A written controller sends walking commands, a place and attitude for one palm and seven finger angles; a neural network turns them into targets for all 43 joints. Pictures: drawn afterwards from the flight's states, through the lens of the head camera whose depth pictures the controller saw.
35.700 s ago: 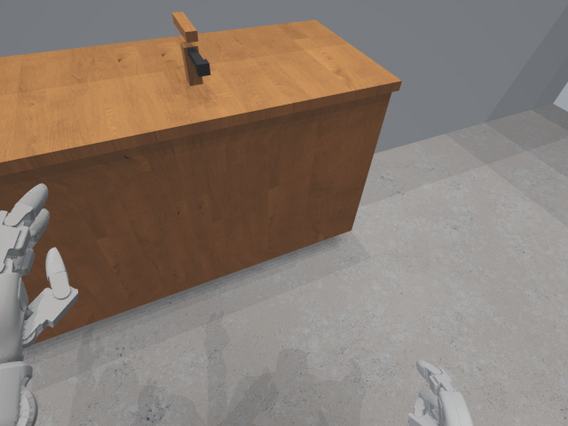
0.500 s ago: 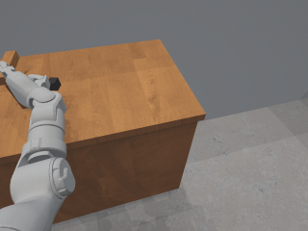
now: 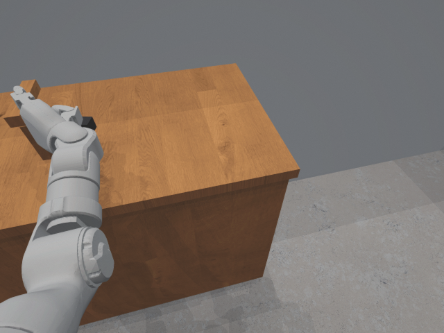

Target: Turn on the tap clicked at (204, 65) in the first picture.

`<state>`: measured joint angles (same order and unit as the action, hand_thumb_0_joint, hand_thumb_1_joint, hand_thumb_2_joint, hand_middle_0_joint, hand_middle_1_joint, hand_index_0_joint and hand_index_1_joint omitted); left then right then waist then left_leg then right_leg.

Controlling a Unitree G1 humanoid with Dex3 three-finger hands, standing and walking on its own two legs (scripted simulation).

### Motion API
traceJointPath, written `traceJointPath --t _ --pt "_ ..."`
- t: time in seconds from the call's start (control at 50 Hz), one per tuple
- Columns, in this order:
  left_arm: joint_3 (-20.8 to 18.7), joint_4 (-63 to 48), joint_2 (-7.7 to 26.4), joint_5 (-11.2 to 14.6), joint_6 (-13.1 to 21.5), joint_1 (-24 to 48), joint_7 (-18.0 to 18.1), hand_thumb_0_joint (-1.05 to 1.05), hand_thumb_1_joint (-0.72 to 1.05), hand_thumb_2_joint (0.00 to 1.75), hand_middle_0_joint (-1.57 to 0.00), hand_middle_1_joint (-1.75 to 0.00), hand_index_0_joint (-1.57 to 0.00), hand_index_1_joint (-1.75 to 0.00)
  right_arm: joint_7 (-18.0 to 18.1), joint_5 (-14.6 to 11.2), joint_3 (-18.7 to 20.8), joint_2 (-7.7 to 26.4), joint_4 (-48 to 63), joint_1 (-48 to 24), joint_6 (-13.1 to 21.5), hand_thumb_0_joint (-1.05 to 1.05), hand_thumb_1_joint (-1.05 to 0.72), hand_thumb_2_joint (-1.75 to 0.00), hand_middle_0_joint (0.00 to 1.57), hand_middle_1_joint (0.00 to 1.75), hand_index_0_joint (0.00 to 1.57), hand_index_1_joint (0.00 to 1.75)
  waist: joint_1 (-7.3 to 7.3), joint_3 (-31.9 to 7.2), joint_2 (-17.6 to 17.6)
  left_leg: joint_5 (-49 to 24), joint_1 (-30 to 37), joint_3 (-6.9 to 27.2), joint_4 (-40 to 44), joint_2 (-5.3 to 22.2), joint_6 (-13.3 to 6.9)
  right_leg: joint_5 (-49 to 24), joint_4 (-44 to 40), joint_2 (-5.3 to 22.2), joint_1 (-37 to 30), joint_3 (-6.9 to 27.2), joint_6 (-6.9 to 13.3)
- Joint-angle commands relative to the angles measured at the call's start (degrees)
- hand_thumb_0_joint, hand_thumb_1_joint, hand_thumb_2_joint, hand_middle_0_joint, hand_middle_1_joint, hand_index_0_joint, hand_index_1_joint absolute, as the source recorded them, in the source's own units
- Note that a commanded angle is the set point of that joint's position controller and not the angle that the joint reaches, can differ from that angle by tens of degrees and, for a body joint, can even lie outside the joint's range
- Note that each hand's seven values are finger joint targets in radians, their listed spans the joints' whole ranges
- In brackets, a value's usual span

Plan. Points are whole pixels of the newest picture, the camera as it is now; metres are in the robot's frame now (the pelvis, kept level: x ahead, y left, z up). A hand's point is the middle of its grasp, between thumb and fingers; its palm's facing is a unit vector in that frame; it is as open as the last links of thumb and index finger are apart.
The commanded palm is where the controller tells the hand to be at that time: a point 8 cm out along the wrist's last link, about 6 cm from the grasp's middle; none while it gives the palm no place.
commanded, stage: lift the hand up off the lever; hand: left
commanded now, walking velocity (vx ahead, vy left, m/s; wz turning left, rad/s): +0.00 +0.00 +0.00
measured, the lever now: (86, 125) +0.50 +0.31 +0.11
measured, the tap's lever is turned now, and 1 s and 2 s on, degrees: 73 73 73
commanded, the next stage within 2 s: draw the hand back beside the body in 0.10 s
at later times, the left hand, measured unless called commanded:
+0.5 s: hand (83, 144) +0.38 +0.24 +0.18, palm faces +0.37 -0.91 -0.17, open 7.8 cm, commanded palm +0.32 +0.28 +0.19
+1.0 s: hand (56, 202) +0.26 +0.24 +0.17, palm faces +0.38 -0.90 -0.22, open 7.6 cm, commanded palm +0.22 +0.28 +0.18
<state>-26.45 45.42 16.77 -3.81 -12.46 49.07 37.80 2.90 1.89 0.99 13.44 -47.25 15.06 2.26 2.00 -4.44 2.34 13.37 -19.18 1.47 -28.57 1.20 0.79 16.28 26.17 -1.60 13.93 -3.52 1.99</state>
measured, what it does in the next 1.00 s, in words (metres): stands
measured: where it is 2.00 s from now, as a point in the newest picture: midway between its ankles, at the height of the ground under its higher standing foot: outside the picture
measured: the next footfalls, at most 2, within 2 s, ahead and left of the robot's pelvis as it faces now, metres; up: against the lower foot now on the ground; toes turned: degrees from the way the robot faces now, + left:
none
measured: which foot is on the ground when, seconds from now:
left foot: down 0.00-1.00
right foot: down 0.00-1.00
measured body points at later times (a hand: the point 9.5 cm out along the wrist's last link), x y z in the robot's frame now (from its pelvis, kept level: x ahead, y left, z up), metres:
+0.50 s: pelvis +0.00 -0.01 +0.01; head -0.03 -0.03 +0.45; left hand +0.35 +0.29 +0.19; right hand +0.11 -0.27 -0.10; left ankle +0.01 +0.13 -0.74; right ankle -0.03 -0.09 -0.74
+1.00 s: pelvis -0.03 +0.00 +0.01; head -0.06 -0.02 +0.46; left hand +0.24 +0.29 +0.18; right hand +0.15 -0.22 -0.07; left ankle +0.01 +0.13 -0.74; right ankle -0.03 -0.09 -0.74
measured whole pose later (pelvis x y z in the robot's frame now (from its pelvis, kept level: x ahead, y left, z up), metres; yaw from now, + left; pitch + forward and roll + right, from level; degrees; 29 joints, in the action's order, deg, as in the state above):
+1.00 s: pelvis -0.03 +0.00 +0.01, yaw -3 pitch -6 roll +0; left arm -15.8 0.9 18.4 5.0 5.7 -1.4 6.1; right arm 4.3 -0.7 -1.9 11.9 -38.4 9.0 5.2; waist -2.1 1.5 3.2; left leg 8.7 -5.6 -1.4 -20.0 2.2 0.9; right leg 10.9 18.5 -2.5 1.9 -0.6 2.1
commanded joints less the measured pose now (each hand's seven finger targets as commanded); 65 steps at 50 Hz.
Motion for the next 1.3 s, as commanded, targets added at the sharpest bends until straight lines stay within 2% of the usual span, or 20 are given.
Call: traceJointPath --t 0.0,0.18,0.2,0.24,0.28,0.36,0.38,0.4,0.42,0.46,0.52,0.56,0.64,0.7,0.86,0.88,0.94,1.1,1.2,1.28 --pt "1.0 -13.6 14.9 -1.8 3.3 26.9 0.4 0.0 0.9 0.9 -0.15 -0.15 -0.15 -0.15 0.7 -0.4 2.5 8.1 6.1 -1.0 2.0 0.0 -0.9 -0.9 0.2 0.3 0.2 0.3 -0.13 -15.7 -1.3 -16.8 7.6 -1.8 1.7 -1.1 -2.3 -19.9 -2.3 0.6 -6.0 0.8 -1.1" --pt "2.2 -17.6 14.2 -1.7 3.3 26.8 -0.5 0.0 0.9 0.9 -0.15 -0.15 -0.15 -0.15 1.2 -0.6 2.5 8.1 6.1 -2.3 2.2 0.0 -0.9 -0.9 0.2 0.3 0.2 0.3 0.22 -14.6 0.3 -15.8 8.2 -1.8 1.7 -1.3 -2.4 -19.3 -2.6 0.7 -5.9 0.9 -1.1" --pt "10.9 -20.5 11.2 -2.6 3.9 22.7 -9.6 0.0 0.9 0.9 -0.15 -0.15 -0.15 -0.15 1.9 -1.1 2.4 9.1 6.4 -2.1 1.4 0.0 -0.9 -0.9 0.2 0.3 0.2 0.3 1.53 -14.5 -0.7 -17.1 10.6 -2.5 1.6 -1.1 -2.8 -22.7 -1.5 0.3 -5.0 1.9 -0.6" --pt "7.5 -23.7 15.6 0.2 5.0 19.6 -17.1 0.0 0.9 0.9 -0.15 -0.16 -0.15 -0.16 3.1 -2.0 2.4 8.8 8.4 -1.6 1.1 0.0 -0.9 -0.9 0.2 0.3 0.2 0.3 -0.28 -16.8 0.0 -19.0 13.2 -3.0 1.9 -1.3 -3.6 -25.6 -2.3 0.2 -8.0 2.3 -0.6" --pt "7.2 -28.5 16.2 2.6 5.9 12.9 -23.4 0.0 0.9 0.9 -0.16 -0.16 -0.16 -0.16 3.9 -2.9 2.1 8.3 10.0 -2.1 0.6 0.0 -0.9 -0.9 0.2 0.3 0.2 0.3 -2.18 -18.8 0.5 -21.5 15.2 -2.4 2.6 -1.4 -3.6 -28.8 -2.4 0.0 -11.2 2.3 -0.5" --pt "1.4 -33.6 19.8 11.6 4.5 -4.3 -35.5 0.0 0.9 0.9 -0.16 -0.18 -0.16 -0.18 4.9 -5.0 1.2 7.9 13.6 -4.8 0.5 0.0 -0.9 -0.9 0.2 0.3 0.2 0.3 -5.42 -15.8 -3.6 -21.0 14.1 -3.4 4.0 -1.3 -3.8 -33.7 -2.9 -0.1 -15.5 2.5 -1.3" --pt "-1.2 -35.0 21.0 12.8 3.5 -7.3 -35.7 0.0 0.9 0.9 -0.16 -0.18 -0.16 -0.18 4.9 -5.2 1.0 7.6 14.1 -5.8 0.7 0.0 -0.9 -0.9 0.2 0.3 0.2 0.3 -6.63 -14.7 -0.7 -20.5 14.0 -3.5 4.4 -1.3 -3.4 -31.6 -3.2 -0.1 -15.5 2.3 -1.1" --pt "-2.5 -35.7 30.8 9.0 9.0 -13.0 -32.9 0.0 0.9 0.9 -0.16 -0.18 -0.16 -0.18 3.4 -3.9 0.8 9.0 15.8 -5.9 2.0 0.0 -0.9 -0.9 0.2 0.3 0.2 0.3 -5.18 -7.6 1.9 -17.8 13.3 -4.7 5.5 -1.4 -2.9 -30.3 -5.1 1.4 -11.8 3.6 -2.0" --pt "-0.5 -34.3 26.4 8.8 11.6 -16.3 -32.1 0.0 0.9 0.9 -0.16 -0.19 -0.16 -0.19 2.8 -3.6 0.6 8.5 15.6 -6.5 2.3 0.0 -0.9 -0.9 0.2 0.3 0.2 0.3 -4.82 -5.8 -0.5 -16.4 11.4 -4.2 6.2 -1.3 -2.5 -28.0 -5.2 0.9 -11.7 3.1 -1.8" --pt "1.2 -38.5 23.8 9.3 13.9 -19.0 -32.1 0.0 0.9 0.9 -0.16 -0.19 -0.16 -0.19 2.4 -3.9 0.8 8.3 16.6 -7.8 2.7 0.0 -0.9 -0.9 0.2 0.3 0.2 0.3 -4.45 -4.6 -4.2 -14.8 11.4 -4.2 6.7 -0.9 -2.6 -24.5 -5.8 0.4 -11.0 3.2 -1.8" --pt "1.4 -49.6 24.7 8.3 18.2 -14.0 -31.2 0.0 0.9 0.9 -0.17 -0.2 -0.17 -0.2 2.0 -3.7 1.1 8.2 17.4 -9.5 4.4 0.0 -0.9 -0.9 0.2 0.3 0.2 0.3 -3.65 -7.8 2.8 -15.5 16.0 -4.8 6.7 -1.1 -2.6 -22.4 -7.1 0.1 -9.6 3.8 -1.5" --pt "5.3 -51.7 20.3 8.0 19.7 -12.6 -30.6 0.0 0.9 0.9 -0.17 -0.21 -0.17 -0.21 1.9 -3.6 1.0 7.9 17.0 -10.1 5.6 0.0 -0.9 -0.9 0.2 0.3 0.2 0.3 -2.62 -6.5 4.7 -14.0 17.6 -4.7 7.0 -1.1 -2.4 -19.1 -8.0 -0.5 -7.0 3.8 -1.3" --pt "10.5 -49.1 14.7 7.6 21.2 -11.6 -29.6 0.0 0.9 0.9 -0.17 -0.22 -0.17 -0.22 2.4 -3.6 1.0 7.9 15.3 -10.5 7.0 0.0 -0.9 -0.9 0.2 0.3 0.2 0.3 -1.15 -2.8 2.4 -6.3 18.3 -3.8 8.3 -1.3 -2.7 -10.4 -10.1 -1.1 -2.8 3.5 -1.3" --pt "11.2 -47.1 12.8 7.9 21.9 -17.5 -29.5 0.0 0.9 0.9 -0.18 -0.23 -0.18 -0.23 2.5 -3.7 0.7 7.4 15.0 -11.1 7.1 0.0 -0.9 -0.9 0.2 0.3 0.2 0.3 -2.01 -2.5 0.7 -4.0 17.7 -3.8 9.2 -1.7 -2.9 -7.9 -10.6 -1.0 -4.0 3.3 -1.2" --pt "4.0 -53.8 17.2 9.0 22.7 -31.5 -30.4 0.0 0.9 0.9 -0.18 -0.25 -0.18 -0.25 2.3 -3.1 -0.1 6.2 16.9 -13.7 5.5 0.0 -0.9 -0.9 0.2 0.3 0.2 0.3 -4.99 -3.4 -0.6 -6.8 16.4 -3.6 11.0 -1.3 -2.2 -11.1 -11.0 -0.6 -10.5 3.0 -0.9" --pt "2.6 -55.7 18.3 8.9 22.8 -33.1 -30.6 0.0 0.9 0.9 -0.19 -0.26 -0.19 -0.26 2.3 -3.0 0.0 6.4 17.0 -14.0 5.5 0.0 -0.9 -0.9 0.2 0.3 0.2 0.3 -5.35 -3.9 2.3 -7.7 17.2 -3.5 11.2 -1.2 -2.0 -11.4 -11.1 -0.6 -10.8 3.0 -0.8" --pt "4.3 -61.3 15.8 8.8 23.0 -36.1 -30.7 0.0 0.9 0.9 -0.19 -0.26 -0.19 -0.26 2.0 -2.7 -0.2 5.6 17.8 -14.2 5.9 0.0 -0.9 -0.9 0.2 0.3 0.2 0.3 -5.09 -2.5 4.5 -8.3 17.5 -3.5 11.5 -1.1 -1.6 -11.7 -11.3 -0.7 -10.6 2.9 -0.7" --pt "7.4 -67.1 11.3 8.5 23.4 -48.5 -31.0 0.0 0.9 0.9 -0.2 -0.29 -0.2 -0.29 1.7 -2.3 0.5 5.7 17.4 -13.9 7.3 0.0 -0.9 -0.9 0.2 0.3 0.2 0.3 -4.77 0.9 2.0 -7.0 18.2 -3.6 11.9 -0.9 -1.8 -9.6 -12.4 -0.9 -9.0 2.8 -1.1" --pt "7.0 -70.2 10.8 8.4 23.9 -54.6 -31.0 0.0 0.9 0.9 -0.2 -0.3 -0.2 -0.3 1.8 -2.0 0.9 5.7 17.4 -13.8 7.7 0.0 -0.9 -0.9 0.2 0.3 0.2 0.3 -5.14 1.9 -1.2 -6.3 18.0 -3.5 11.8 -1.1 -2.1 -8.4 -12.7 -0.8 -8.9 2.6 -1.3" --pt "4.9 -75.7 12.5 7.9 24.5 -60.4 -30.7 0.0 0.9 0.9 -0.2 -0.3 -0.2 -0.3 1.6 -1.6 1.1 5.5 17.6 -13.8 8.3 0.0 -0.9 -0.9 0.2 0.3 0.2 0.3 -5.72 1.0 2.7 -7.7 18.2 -3.6 11.0 -1.3 -1.9 -9.9 -12.5 -0.4 -9.7 2.8 -1.1"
